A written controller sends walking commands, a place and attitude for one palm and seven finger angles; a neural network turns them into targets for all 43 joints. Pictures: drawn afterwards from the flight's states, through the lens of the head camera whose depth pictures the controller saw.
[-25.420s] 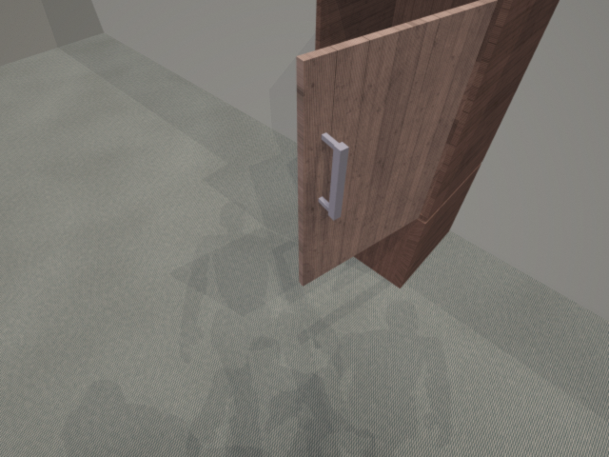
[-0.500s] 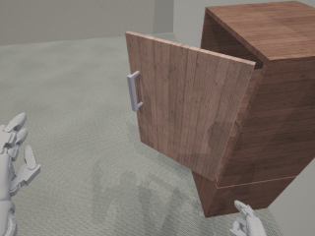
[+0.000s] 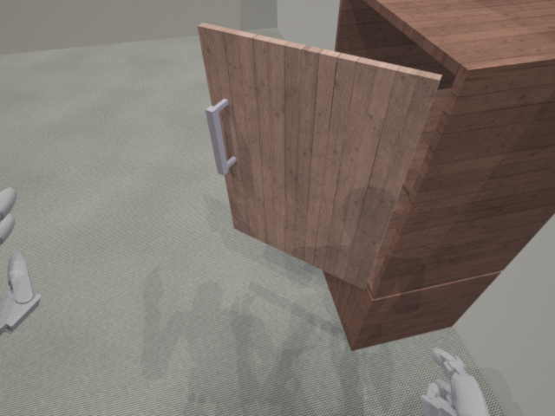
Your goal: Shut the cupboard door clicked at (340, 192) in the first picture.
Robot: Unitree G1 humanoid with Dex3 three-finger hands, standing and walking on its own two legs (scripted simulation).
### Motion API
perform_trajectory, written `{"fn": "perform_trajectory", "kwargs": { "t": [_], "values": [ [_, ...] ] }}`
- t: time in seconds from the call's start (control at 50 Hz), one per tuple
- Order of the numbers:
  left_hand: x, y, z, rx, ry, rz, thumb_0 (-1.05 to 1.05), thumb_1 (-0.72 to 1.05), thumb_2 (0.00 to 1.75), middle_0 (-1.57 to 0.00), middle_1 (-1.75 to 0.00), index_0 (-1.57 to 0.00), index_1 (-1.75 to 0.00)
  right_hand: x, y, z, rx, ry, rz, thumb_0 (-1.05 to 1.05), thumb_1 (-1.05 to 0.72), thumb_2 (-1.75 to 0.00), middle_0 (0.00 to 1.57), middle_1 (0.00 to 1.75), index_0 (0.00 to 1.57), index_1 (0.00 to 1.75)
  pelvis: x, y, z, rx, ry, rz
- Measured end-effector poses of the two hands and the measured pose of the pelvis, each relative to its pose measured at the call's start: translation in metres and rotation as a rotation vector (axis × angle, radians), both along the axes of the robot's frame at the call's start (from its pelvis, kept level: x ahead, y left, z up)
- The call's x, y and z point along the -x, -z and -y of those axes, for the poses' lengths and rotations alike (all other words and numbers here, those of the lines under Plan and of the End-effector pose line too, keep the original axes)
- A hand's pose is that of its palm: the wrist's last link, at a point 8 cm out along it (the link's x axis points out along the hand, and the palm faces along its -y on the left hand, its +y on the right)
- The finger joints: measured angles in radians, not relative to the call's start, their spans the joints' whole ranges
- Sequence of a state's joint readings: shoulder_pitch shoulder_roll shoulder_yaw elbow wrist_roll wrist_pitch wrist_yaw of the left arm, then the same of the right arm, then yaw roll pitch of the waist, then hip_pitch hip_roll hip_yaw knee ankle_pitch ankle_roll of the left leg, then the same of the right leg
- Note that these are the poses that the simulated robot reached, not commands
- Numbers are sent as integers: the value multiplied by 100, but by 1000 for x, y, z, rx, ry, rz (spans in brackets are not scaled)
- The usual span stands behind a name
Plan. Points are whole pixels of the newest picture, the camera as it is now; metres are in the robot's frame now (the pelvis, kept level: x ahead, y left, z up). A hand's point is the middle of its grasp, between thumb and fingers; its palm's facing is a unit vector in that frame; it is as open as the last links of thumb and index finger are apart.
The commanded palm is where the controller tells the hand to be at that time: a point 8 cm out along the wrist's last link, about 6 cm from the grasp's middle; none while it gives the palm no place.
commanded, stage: step back with the hand held close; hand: left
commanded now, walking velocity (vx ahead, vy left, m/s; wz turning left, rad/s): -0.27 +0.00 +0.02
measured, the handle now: (223, 138) +0.66 +0.17 +0.03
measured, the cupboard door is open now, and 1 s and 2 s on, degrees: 47 47 47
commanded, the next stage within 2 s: stop stepping back and stand still in 1.16 s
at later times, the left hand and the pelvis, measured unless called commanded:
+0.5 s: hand (2, 357) +0.14 +0.26 +0.17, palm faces +0.47 -0.76 -0.46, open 7.4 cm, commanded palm +0.07 +0.30 +0.18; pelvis -0.06 -0.01 -0.02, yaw +1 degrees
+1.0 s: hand out of the picture +0.06 +0.28 +0.18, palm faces +0.50 -0.72 -0.49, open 7.4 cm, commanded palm -0.01 +0.31 +0.18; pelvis -0.12 +0.00 -0.01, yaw +7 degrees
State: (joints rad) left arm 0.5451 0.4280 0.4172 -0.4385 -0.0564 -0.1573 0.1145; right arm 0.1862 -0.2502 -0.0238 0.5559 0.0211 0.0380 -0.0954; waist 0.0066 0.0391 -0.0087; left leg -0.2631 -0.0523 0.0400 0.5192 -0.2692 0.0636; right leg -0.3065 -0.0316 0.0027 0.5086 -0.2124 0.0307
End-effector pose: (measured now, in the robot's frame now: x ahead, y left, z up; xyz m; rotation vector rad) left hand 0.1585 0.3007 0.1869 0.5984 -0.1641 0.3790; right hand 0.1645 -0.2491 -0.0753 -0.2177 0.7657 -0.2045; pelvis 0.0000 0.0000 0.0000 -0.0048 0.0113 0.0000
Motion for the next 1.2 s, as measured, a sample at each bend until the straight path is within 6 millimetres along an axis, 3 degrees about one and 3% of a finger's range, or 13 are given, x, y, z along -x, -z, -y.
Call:
{"fn": "perform_trajectory", "kwargs": {
  "t": [0.22,0.54,0.68,0.82,0.9,1.08,1.14,1.2],
  "values": [
    [35,7,-2,-10,-9,84,1,89,90,-21,-30,-21,-30,37,2,-9,6,-28,22,1,-90,-90,20,30,20,30,33,9,1,6,-4,6],
    [65,-1,7,-56,42,198,1,89,90,-22,-30,-21,-30,89,9,6,51,-26,-22,1,-90,-90,20,30,20,30,65,16,7,21,-19,2],
    [80,0,2,-103,9,183,1,89,90,-22,-30,-21,-30,94,12,6,46,-39,-9,1,-90,-90,20,30,20,30,74,19,14,30,-34,-1],
    [100,6,16,-35,30,188,1,89,90,-22,-30,-21,-30,95,9,5,42,-77,-3,1,-90,-90,20,30,20,30,92,18,17,20,-53,-7],
    [116,2,11,-35,49,208,1,89,90,-22,-30,-21,-30,102,2,0,60,-79,-14,1,-90,-90,20,30,20,30,103,16,10,25,-78,-10],
    [163,-13,-26,-62,-59,243,1,89,90,-22,-30,-21,-30,120,-6,-28,44,-121,17,1,-90,-90,20,30,20,30,126,7,4,108,-115,-32],
    [176,-7,-23,-4,-79,236,1,89,90,-21,-30,-21,-30,122,-7,-38,22,-162,36,1,-90,-90,20,30,20,30,139,5,6,94,-71,-59],
    [178,3,-6,24,-32,239,1,90,90,-21,-30,-20,-30,127,-3,-42,7,-193,66,1,-90,-90,21,30,21,30,160,12,12,55,-12,-76]
  ]
}}
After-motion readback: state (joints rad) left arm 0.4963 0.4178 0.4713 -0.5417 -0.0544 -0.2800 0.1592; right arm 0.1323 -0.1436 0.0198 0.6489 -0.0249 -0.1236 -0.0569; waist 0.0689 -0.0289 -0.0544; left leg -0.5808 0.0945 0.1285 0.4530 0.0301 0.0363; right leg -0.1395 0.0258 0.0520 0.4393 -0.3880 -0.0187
